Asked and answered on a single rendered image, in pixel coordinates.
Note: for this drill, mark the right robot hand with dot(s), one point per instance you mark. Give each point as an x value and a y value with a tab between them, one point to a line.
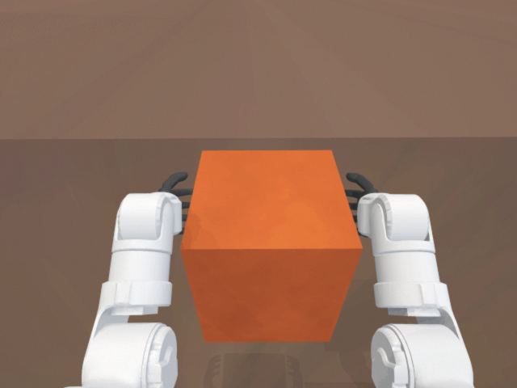
366	185

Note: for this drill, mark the right robot upper arm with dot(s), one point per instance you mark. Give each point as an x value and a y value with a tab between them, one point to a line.
419	356

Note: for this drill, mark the carton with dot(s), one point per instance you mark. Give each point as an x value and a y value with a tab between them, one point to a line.
270	245

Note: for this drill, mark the left robot hand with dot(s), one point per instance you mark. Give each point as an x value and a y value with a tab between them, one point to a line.
170	183

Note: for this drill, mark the left robot forearm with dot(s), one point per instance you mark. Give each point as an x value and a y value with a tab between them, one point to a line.
140	264

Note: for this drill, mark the left robot upper arm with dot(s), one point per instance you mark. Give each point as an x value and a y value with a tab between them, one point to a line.
131	355

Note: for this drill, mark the right robot forearm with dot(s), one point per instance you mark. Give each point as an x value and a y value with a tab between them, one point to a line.
406	269

